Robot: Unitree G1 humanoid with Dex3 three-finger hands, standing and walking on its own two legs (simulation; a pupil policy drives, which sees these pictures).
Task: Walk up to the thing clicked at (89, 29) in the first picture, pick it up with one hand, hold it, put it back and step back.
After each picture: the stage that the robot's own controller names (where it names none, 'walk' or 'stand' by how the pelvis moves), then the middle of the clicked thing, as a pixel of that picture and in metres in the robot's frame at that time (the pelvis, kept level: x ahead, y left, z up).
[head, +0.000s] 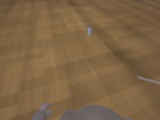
stand; (89, 30) +2.15 +0.07 -0.65
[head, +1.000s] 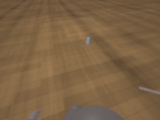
walk; (88, 39) +2.04 +0.26 -0.64
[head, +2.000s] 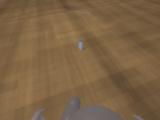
walk; (80, 44) +1.44 +0.33 -0.65
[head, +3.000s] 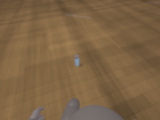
walk; (77, 60) +0.95 +0.28 -0.65
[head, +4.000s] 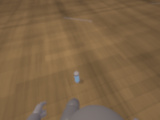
walk; (76, 77) +0.61 +0.21 -0.64
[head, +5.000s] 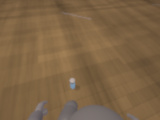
stand; (72, 83) +0.45 +0.18 -0.63
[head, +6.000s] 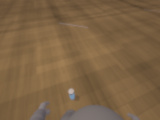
stand; (71, 94) +0.38 +0.20 -0.65
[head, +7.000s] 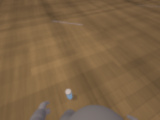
stand; (69, 94) +0.35 +0.22 -0.65
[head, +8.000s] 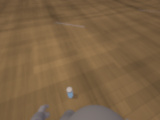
stand; (70, 92) +0.40 +0.21 -0.66
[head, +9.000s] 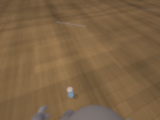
stand; (70, 92) +0.39 +0.21 -0.66
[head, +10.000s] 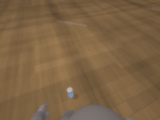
go down; (70, 92) +0.38 +0.21 -0.66
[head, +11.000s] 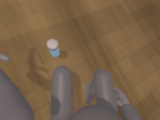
go down; (54, 49) +0.46 +0.26 -0.24
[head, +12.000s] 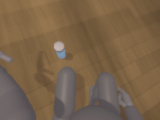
approach; (60, 51) +0.45 +0.25 -0.25
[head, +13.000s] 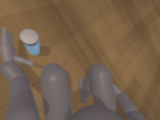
close in; (32, 45) +0.43 +0.30 -0.16
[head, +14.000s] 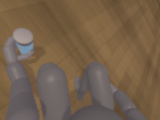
close; (25, 45) +0.43 +0.30 -0.15
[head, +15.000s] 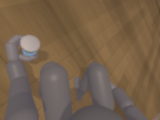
lift; (30, 49) +0.39 +0.29 -0.16
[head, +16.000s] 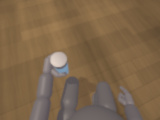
lift; (61, 66) +0.32 +0.19 +0.01
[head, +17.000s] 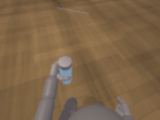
hold; (66, 72) +0.30 +0.16 +0.03
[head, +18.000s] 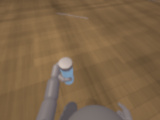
hold; (67, 73) +0.30 +0.15 +0.04
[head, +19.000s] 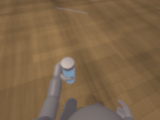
crouch; (69, 72) +0.31 +0.14 +0.01
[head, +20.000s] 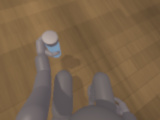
crouch; (53, 47) +0.45 +0.22 -0.05
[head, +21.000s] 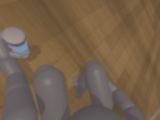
lower; (19, 46) +0.42 +0.30 -0.16
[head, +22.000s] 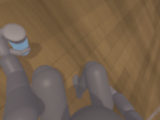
lower; (19, 43) +0.43 +0.30 -0.16
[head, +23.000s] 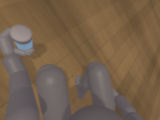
lower; (24, 43) +0.42 +0.30 -0.15
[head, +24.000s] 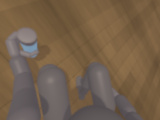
lower; (29, 46) +0.42 +0.29 -0.15
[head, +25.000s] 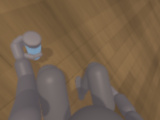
draw back; (33, 48) +0.42 +0.26 -0.15
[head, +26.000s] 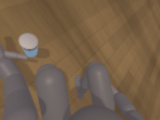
withdraw; (30, 48) +0.41 +0.27 -0.16
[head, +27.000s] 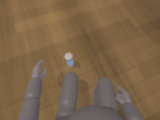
walk; (69, 60) +0.45 +0.21 -0.35
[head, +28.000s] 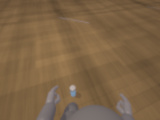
stand; (73, 91) +0.39 +0.16 -0.59
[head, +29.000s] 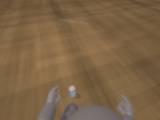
stand; (72, 91) +0.39 +0.18 -0.60
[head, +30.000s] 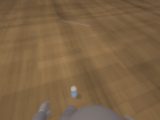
stand; (73, 92) +0.40 +0.16 -0.63
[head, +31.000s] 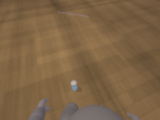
walk; (74, 85) +0.41 +0.17 -0.64
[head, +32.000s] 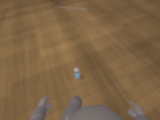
walk; (76, 73) +0.56 +0.18 -0.63
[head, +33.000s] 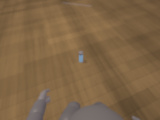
walk; (80, 56) +0.89 +0.16 -0.63
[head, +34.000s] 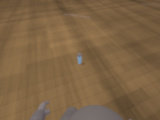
stand; (79, 58) +1.02 +0.19 -0.64
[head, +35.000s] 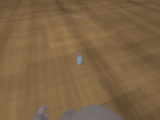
stand; (79, 58) +1.04 +0.19 -0.66
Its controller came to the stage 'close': yes
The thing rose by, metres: 0.68
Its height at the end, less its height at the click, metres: +0.00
